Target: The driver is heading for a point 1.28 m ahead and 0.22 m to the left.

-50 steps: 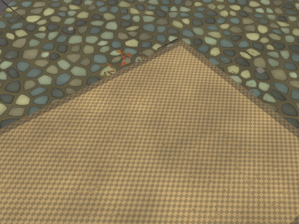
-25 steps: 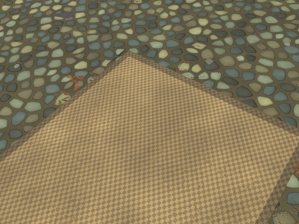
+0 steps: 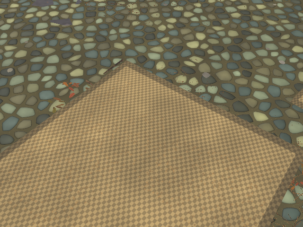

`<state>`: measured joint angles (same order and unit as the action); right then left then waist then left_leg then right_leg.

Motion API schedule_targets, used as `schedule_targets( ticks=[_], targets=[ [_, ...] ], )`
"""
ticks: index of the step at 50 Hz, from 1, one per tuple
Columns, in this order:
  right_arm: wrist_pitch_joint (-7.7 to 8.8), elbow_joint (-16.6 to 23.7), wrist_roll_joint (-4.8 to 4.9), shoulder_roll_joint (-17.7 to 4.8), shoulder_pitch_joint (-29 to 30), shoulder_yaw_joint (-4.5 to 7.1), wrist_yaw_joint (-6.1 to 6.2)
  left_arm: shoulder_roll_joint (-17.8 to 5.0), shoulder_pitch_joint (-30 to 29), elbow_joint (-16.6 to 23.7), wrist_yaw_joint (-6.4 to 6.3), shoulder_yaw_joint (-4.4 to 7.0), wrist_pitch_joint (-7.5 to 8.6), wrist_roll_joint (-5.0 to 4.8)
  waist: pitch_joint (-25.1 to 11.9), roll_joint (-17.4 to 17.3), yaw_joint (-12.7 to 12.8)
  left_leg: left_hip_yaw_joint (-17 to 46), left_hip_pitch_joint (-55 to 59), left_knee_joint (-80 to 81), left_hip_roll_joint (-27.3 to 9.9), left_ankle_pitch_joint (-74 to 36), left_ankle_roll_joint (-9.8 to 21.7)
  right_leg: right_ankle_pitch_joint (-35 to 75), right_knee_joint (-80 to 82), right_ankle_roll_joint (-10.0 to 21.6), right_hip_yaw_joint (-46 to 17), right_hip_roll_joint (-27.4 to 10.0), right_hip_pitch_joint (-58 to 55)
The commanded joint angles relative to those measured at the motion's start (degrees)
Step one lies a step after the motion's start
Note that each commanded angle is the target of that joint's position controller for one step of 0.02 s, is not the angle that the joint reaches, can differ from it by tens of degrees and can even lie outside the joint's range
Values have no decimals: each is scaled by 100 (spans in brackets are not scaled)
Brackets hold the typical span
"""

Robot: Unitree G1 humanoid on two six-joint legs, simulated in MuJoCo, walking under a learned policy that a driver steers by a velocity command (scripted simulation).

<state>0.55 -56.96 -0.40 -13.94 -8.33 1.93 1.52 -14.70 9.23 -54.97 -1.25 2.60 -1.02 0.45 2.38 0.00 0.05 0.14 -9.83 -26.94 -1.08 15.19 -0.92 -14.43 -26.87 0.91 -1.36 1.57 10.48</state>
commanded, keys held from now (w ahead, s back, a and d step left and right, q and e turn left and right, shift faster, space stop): no key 0.86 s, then w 0.14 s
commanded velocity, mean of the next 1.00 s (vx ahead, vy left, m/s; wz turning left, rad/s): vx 0.02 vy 0.00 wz -0.01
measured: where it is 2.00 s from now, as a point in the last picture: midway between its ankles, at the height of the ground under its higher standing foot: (147, 222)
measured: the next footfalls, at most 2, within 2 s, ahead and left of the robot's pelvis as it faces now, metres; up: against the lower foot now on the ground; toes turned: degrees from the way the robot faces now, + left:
right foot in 1.56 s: +0.44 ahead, -0.08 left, +0.00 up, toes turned -1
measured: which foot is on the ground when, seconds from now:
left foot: down 0.00-1.00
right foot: down 0.00-1.00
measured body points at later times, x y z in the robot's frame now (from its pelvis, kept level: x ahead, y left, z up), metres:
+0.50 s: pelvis +0.00 +0.01 +0.00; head +0.01 +0.01 +0.45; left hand +0.05 +0.26 -0.15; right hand +0.05 -0.25 -0.15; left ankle -0.01 +0.13 -0.74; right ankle +0.00 -0.11 -0.74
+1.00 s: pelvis +0.01 +0.01 +0.00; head +0.01 +0.01 +0.45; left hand +0.02 +0.26 -0.16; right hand +0.02 -0.24 -0.16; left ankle -0.01 +0.13 -0.74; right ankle +0.00 -0.11 -0.74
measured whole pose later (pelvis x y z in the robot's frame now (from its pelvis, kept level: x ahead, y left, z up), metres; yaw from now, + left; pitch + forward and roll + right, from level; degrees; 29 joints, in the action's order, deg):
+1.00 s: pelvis +0.01 +0.01 +0.00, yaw +1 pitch +0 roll +0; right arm 1.1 -63.1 0.6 -12.2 -16.3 0.9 2.4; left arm -12.0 15.2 -63.5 -2.2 1.4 0.7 -0.9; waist -0.1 -0.1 0.0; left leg 0.7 -12.9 -32.6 0.1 23.5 1.8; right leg -22.4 -32.1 2.1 -1.1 0.9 13.1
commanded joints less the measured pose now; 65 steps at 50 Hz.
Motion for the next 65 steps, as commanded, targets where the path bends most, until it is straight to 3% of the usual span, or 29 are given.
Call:
schedule_targets(
  ticks=[1,19,43,44,45,47,48,51,53,54,55,57,58,59,60,61,62,64,65],
  targets=[
    [44,134,2,-730,45,120,27,-594,-87,122,-32,103,72,-5,-183,14,-28,223,-75,457,-234,-806,153,834,425,84,-293,-304,-44],
    [13,-293,8,-619,-197,24,61,-519,109,-455,-78,20,103,-25,-105,-20,-13,142,-156,490,-98,-690,147,748,450,64,-203,-294,0],
    [11,-496,23,-420,-707,-51,94,-326,465,-723,-104,-70,117,-42,-15,0,-9,113,-265,455,-32,-638,167,689,434,49,-120,-262,116],
    [4,-558,24,-353,-826,-65,98,-263,579,-783,-108,-85,111,-41,-152,5,-7,49,-214,466,31,-86,179,110,458,61,-63,-205,65],
    [-10,-570,58,-387,-858,-45,113,-313,616,-795,-123,-62,99,-75,-61,16,-1,-20,-332,384,129,794,238,-855,411,122,-13,-120,184],
    [14,-470,96,-497,-794,0,135,-445,617,-721,-140,-9,123,-119,390,36,15,92,-845,279,116,2324,433,-2513,393,331,-170,-170,697],
    [72,-418,109,-464,-787,-2,125,-432,632,-679,-130,-6,183,-131,570,60,20,208,-1031,247,41,2510,518,-2752,428,433,-343,-285,848],
    [308,-310,149,-307,-775,-7,29,-446,1000,-693,-53,34,403,-195,539,257,128,289,-1382,-194,-38,2061,602,-2745,562,741,-1002,-718,546],
    [440,-164,170,-120,-615,-34,-53,-633,1327,-739,-3,101,485,-220,439,711,197,-55,-1720,-873,156,1404,545,-2998,1074,1081,-1939,-1270,103],
    [496,-118,192,-51,-606,-47,-84,-730,1344,-719,8,131,504,-220,427,933,144,-184,-1698,-1139,191,1065,569,-2995,1338,1249,-2425,-1583,74],
    [535,-97,197,-83,-598,-39,-103,-731,1260,-648,12,133,514,-213,487,894,78,-162,-1496,-1119,163,990,655,-2825,1422,1297,-2581,-1680,284],
    [584,-322,212,-72,-1317,-20,-127,-732,599,-364,31,123,524,-240,527,794,-407,-70,-280,-241,121,838,824,-2056,999,1050,-1994,-1377,1109],
    [609,-576,204,-336,-2057,71,-124,-557,-10,-105,44,75,556,-273,501,285,-776,507,591,302,-155,753,938,-1098,137,695,-1109,-866,1815],
    [623,-866,241,-1010,-2925,285,-129,-190,-282,151,69,-3,693,-234,286,-1287,-942,2175,1915,995,-1023,295,1327,-222,-1948,195,233,53,2994],
    [634,-848,147,-1076,-3202,283,-180,-276,-186,192,80,14,820,-167,56,-1657,-926,3579,2571,1259,-1938,-761,1680,-1453,-3368,80,132,156,3966],
    [651,-740,60,-695,-2880,163,-186,-374,-65,135,141,44,874,-217,162,-878,-643,3323,2571,1091,-2007,-1253,1650,-1499,-4185,198,-209,-148,4371],
    [653,-611,32,-574,-2589,124,-206,-288,15,115,193,23,889,-291,190,-588,-465,2861,2535,1078,-1879,-1548,1567,-1133,-4563,292,-240,-324,4602],
    [574,-519,70,-375,-2297,17,-233,-313,-273,230,223,67,886,-257,369,-299,-330,1904,2325,1298,-1625,-2299,1312,-504,-4389,346,-47,-668,4841],
    [514,-510,52,-239,-2312,-34,-219,-245,-357,297,246,66,864,-232,368,-392,-303,1554,2083,1433,-1434,-2462,1190,-308,-4179,310,74,-739,4615]
  ],
)
Velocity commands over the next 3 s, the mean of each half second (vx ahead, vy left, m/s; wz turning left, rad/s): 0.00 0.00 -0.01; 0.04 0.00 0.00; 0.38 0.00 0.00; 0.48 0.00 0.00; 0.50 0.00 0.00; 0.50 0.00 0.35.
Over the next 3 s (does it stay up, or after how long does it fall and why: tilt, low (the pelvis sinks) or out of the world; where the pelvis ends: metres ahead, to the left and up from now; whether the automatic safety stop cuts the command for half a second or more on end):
stays up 1.04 0.04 0.01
